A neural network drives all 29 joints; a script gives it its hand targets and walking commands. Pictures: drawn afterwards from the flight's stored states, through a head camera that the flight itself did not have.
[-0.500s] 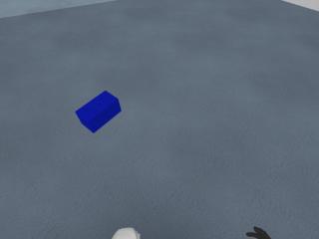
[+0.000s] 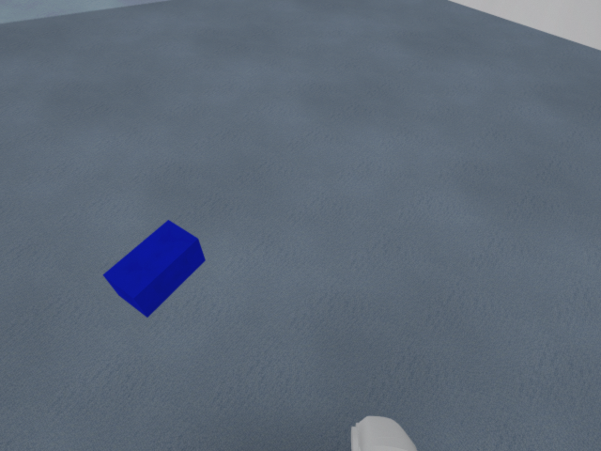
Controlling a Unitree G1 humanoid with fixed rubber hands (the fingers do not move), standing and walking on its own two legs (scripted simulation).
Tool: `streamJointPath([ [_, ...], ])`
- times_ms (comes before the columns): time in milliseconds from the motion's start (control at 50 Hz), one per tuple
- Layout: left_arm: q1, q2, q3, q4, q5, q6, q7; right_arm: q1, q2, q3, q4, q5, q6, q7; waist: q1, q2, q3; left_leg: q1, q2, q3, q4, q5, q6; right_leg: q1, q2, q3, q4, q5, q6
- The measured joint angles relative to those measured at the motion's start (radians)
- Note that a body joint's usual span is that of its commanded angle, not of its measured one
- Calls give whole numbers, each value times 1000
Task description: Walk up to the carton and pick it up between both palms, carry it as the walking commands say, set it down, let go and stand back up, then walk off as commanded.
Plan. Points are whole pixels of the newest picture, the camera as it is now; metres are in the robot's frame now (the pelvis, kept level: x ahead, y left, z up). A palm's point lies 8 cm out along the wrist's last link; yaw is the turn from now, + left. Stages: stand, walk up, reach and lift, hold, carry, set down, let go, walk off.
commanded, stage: walk up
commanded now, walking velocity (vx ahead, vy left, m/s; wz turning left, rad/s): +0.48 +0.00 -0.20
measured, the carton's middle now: (158, 267) +0.82 +0.49 -0.70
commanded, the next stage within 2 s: none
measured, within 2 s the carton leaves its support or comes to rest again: neither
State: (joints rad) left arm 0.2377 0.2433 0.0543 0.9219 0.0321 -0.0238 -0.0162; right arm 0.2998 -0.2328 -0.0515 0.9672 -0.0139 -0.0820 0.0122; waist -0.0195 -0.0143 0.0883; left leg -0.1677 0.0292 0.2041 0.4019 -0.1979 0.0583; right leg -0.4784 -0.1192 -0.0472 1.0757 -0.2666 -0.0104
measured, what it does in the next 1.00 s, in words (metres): walks ahead, turning left: right foot, then left foot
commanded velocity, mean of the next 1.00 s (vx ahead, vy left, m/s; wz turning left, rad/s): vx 0.20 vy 0.00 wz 0.30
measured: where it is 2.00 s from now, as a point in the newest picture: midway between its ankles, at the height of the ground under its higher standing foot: (235, 368)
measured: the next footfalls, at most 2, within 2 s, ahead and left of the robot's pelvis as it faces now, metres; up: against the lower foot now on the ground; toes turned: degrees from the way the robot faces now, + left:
right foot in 0.28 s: +0.26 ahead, -0.17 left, +0.00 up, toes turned -10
left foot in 0.74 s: +0.45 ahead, +0.11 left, +0.00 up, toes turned +14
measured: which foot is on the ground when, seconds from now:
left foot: down 0.00-0.30, up 0.32-0.72, down 0.74-1.00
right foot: up 0.00-0.26, down 0.28-0.72, up 0.74-1.00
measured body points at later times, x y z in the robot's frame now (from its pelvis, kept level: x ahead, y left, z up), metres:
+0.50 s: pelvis +0.23 -0.06 +0.00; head +0.26 -0.07 +0.45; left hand +0.17 +0.20 -0.13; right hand +0.37 -0.32 -0.13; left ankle +0.26 +0.10 -0.67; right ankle +0.22 -0.16 -0.74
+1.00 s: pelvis +0.31 +0.01 -0.01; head +0.37 +0.07 +0.44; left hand +0.39 +0.30 -0.16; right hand +0.40 -0.24 -0.13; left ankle +0.41 +0.10 -0.74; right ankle +0.39 -0.17 -0.68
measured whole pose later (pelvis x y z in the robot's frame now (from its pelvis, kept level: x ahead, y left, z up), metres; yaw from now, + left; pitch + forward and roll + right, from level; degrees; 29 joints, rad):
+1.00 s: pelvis +0.31 +0.01 -0.01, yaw +17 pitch +1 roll -4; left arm 0.06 0.28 0.06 0.87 0.02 0.07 0.02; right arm 0.26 -0.22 -0.04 0.93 -0.01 0.02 0.00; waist -0.07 -0.01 0.14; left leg -0.39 -0.04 -0.03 0.42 -0.04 0.08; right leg -0.50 -0.05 0.02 0.95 -0.36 0.02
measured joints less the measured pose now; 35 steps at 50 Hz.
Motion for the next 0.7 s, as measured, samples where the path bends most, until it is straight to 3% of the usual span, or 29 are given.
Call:
streamJointPath([
  [120,-61,-1,-6,0,2,18,-16,99,-3,-11,46,-2,-4,-7,-25,5,-16,158,0,17,-70,-61,-27,-27,-26,-22,-196,111,23],
  [260,-62,-10,-11,18,9,1,-9,103,9,-3,53,7,16,-12,-24,10,-65,247,34,15,-57,-173,-91,93,16,-81,-432,61,19],
  [300,-42,0,-6,33,16,-21,3,92,5,3,52,6,27,-9,-22,8,-81,190,60,-9,94,-246,-97,142,30,-104,-486,39,-3],
  [360,13,-4,-8,68,24,-46,16,18,-8,9,35,18,42,-10,1,18,-67,-13,48,-139,499,-273,-77,175,37,-129,-473,-18,-20],
  [440,112,-9,-6,111,14,-57,21,-88,-25,-7,-7,11,55,-3,36,28,-39,-232,67,-178,648,-143,-73,303,43,-168,-617,10,-9],
  [500,160,-19,-9,113,-8,-52,31,-163,-40,-23,-50,2,78,3,64,27,-2,-354,67,-176,626,-59,-94,378,28,-190,-683,13,3],
  [560,174,-35,-8,87,-22,-31,37,-229,-48,-21,-90,1,101,14,78,18,41,-400,50,-146,493,-1,-112,435,3,-208,-720,6,23],
  [640,164,-48,1,41,-19,-6,40,-275,-36,-5,-111,10,120,33,71,14,56,-369,32,-90,283,62,-101,495,-7,-247,-753,-16,53],
  [700,142,-39,10,13,-24,12,43,-264,-20,0,-111,7,113,37,67,7,34,-285,5,-77,162,55,-80,498,-25,-258,-688,-76,84],
])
